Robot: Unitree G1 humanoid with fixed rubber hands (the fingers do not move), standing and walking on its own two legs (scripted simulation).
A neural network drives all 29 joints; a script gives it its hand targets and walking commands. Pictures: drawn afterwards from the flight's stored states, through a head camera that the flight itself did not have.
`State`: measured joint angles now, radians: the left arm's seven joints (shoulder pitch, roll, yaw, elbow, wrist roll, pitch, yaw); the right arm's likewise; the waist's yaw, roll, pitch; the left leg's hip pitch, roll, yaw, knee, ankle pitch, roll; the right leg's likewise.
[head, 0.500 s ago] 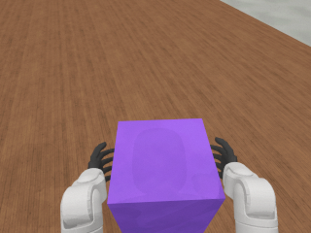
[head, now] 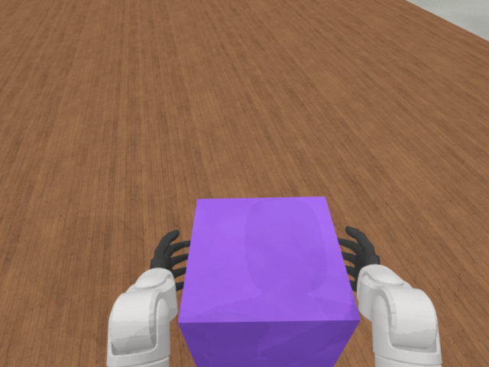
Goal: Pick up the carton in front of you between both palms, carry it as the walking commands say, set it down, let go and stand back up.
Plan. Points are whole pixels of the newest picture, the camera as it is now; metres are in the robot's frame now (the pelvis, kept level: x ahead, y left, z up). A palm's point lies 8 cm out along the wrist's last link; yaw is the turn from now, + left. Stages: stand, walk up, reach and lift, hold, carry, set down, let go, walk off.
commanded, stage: carry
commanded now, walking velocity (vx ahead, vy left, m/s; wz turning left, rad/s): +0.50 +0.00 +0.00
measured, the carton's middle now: (262, 292) +0.27 +0.00 -0.02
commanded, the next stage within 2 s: none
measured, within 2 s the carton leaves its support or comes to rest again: neither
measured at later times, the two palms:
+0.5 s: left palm (177, 135) +0.59 +0.17 +0.07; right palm (315, 129) +0.58 -0.12 +0.08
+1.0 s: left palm (195, 92) +0.73 +0.14 +0.10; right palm (319, 89) +0.72 -0.16 +0.10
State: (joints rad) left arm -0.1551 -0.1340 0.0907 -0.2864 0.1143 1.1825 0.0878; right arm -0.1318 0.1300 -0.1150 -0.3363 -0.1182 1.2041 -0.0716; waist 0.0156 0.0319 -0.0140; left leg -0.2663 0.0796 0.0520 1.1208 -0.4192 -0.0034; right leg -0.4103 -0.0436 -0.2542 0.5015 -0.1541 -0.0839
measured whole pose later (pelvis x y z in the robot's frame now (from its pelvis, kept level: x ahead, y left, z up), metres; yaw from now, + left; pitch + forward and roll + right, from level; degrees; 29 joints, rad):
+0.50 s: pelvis +0.31 +0.03 +0.00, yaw -4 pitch +3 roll +0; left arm -0.18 -0.14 0.14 -0.38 0.11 1.22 0.09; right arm -0.19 0.14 -0.10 -0.35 -0.10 1.21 -0.08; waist 0.00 -0.04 0.00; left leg -0.39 0.04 0.25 0.43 -0.09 0.09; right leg -0.28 -0.06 -0.06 1.00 -0.49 0.03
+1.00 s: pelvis +0.46 +0.00 +0.01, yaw -2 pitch +4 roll +0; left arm -0.17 -0.13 0.12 -0.30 0.12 1.21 0.08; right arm -0.17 0.13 -0.11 -0.31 -0.12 1.22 -0.08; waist 0.00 0.01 -0.12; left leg -0.22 0.08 0.20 0.50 -0.32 -0.02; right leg -0.24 -0.06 -0.17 0.49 -0.30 0.01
